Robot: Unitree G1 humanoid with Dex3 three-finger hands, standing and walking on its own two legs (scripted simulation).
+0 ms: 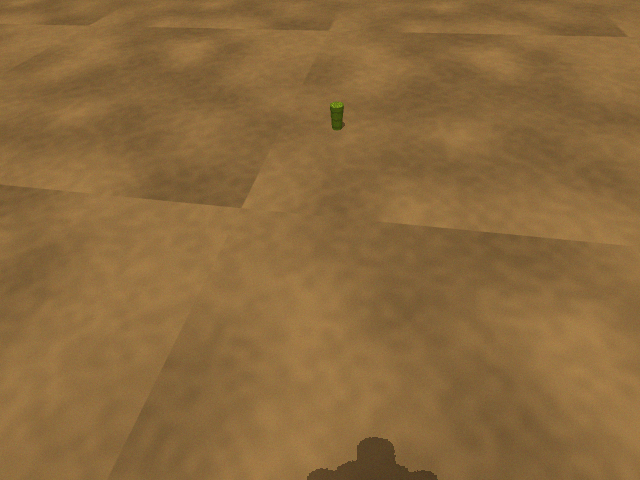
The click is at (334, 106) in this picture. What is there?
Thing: tapered cup
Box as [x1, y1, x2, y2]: [330, 102, 343, 129]
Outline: 332,102 330,104 332,128 340,129 342,124 343,104 341,102
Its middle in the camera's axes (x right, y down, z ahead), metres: +0.10 -0.76 +2.37
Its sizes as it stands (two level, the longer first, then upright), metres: 0.084 0.084 0.155
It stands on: the floor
